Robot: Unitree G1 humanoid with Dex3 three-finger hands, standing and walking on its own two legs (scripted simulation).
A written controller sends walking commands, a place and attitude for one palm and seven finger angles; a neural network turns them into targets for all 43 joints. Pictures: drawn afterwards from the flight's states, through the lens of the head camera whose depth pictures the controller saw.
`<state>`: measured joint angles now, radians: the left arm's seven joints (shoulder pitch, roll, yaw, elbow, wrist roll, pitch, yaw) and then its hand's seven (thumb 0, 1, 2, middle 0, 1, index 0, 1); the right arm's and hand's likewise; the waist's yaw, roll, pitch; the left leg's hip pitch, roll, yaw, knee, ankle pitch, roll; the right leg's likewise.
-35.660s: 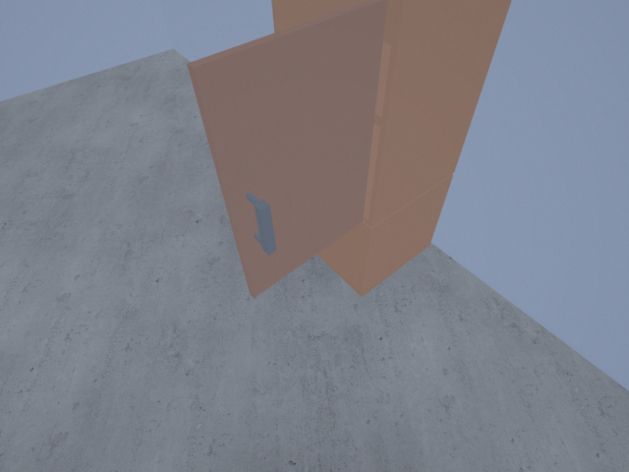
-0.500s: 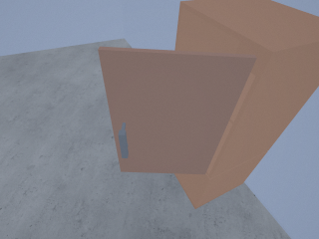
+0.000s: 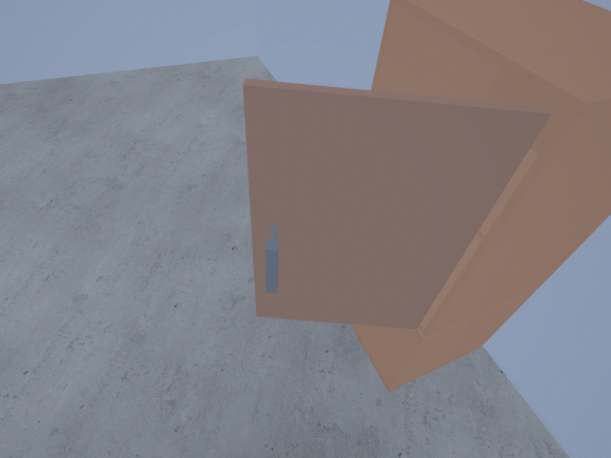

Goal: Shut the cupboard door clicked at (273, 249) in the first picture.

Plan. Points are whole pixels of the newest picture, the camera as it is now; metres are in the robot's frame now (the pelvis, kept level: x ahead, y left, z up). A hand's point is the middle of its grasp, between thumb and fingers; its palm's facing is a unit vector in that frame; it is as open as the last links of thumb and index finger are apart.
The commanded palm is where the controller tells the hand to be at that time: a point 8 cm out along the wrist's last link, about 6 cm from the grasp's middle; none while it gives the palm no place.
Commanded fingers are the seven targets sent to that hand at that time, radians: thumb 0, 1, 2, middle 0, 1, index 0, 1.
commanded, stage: come to a stop and stand still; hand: left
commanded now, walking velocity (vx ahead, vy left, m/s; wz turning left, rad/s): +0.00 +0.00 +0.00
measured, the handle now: (273, 259) +0.46 +0.09 -0.08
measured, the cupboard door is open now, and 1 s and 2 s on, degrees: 63 63 63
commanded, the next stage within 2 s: look again from close up in 0.24 s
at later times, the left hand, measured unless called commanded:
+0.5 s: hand out of the picture -0.04 +0.16 -0.18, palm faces +0.02 -0.99 -0.16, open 7.4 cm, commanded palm none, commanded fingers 0.00 0.90 0.90 -0.20 -0.30 -0.20 -0.30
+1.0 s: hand out of the picture -0.04 +0.13 -0.18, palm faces +0.03 -0.99 -0.14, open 7.4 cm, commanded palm none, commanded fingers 0.00 0.90 0.90 -0.20 -0.30 -0.20 -0.30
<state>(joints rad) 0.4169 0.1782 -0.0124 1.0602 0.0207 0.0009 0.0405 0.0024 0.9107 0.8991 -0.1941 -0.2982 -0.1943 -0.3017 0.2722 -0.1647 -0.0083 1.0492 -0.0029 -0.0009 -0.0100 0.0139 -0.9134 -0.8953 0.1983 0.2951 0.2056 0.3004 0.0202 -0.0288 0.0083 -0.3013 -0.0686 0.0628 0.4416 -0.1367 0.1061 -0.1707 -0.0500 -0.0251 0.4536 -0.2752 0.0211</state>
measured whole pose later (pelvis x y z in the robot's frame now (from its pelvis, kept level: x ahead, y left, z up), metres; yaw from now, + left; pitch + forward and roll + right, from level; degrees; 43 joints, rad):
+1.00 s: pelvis +0.00 -0.02 +0.00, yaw +0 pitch -1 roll -1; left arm 0.39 0.13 -0.02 1.10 0.02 -0.01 0.04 0.00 0.91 0.90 -0.19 -0.30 -0.19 -0.30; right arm 0.29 -0.13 0.00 1.13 0.00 0.00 -0.02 0.01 -0.91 -0.90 0.20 0.29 0.20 0.30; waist 0.01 -0.03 0.01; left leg -0.27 -0.05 0.05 0.40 -0.11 0.07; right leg -0.15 -0.03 -0.03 0.43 -0.26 0.02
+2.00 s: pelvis +0.00 -0.05 +0.00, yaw +0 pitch -1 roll -1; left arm 0.29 0.18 0.02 1.00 0.02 0.01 0.05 0.00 0.92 0.90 -0.19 -0.30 -0.19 -0.30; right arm 0.18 -0.16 -0.03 1.03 -0.01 0.02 -0.03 0.00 -0.93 -0.90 0.20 0.30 0.21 0.30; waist 0.02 0.00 0.05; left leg -0.27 -0.04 0.13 0.47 -0.19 0.10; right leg -0.17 0.01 -0.05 0.49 -0.30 -0.02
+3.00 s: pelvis +0.01 -0.02 +0.00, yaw +1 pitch +0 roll -1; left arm 0.37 0.14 -0.02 1.06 0.02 -0.02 0.05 0.00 0.91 0.90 -0.19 -0.30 -0.19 -0.30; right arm 0.29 -0.18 0.00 1.05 -0.01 -0.02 -0.01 0.02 -0.93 -0.90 0.20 0.29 0.20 0.30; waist 0.00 0.00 -0.03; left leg -0.25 -0.09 0.14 0.43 -0.19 0.14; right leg -0.17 -0.03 -0.02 0.49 -0.31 0.02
